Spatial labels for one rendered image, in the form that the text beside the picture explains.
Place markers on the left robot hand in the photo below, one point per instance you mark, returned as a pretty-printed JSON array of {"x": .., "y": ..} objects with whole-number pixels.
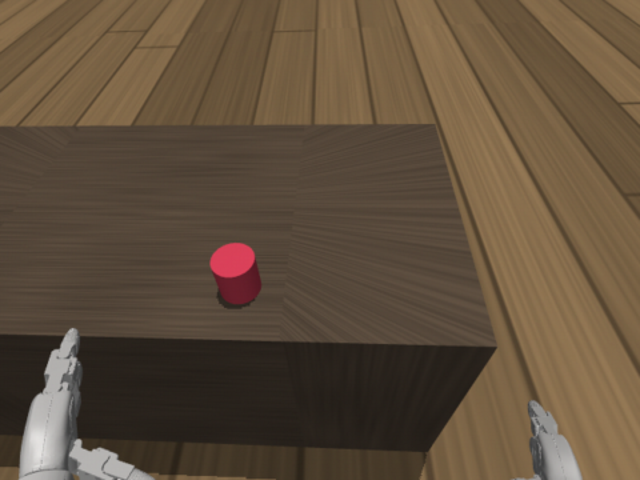
[{"x": 50, "y": 439}]

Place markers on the right robot hand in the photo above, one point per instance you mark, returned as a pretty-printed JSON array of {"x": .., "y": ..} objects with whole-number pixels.
[{"x": 553, "y": 458}]

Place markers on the can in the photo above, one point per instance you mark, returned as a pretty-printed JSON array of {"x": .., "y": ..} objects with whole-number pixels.
[{"x": 236, "y": 273}]

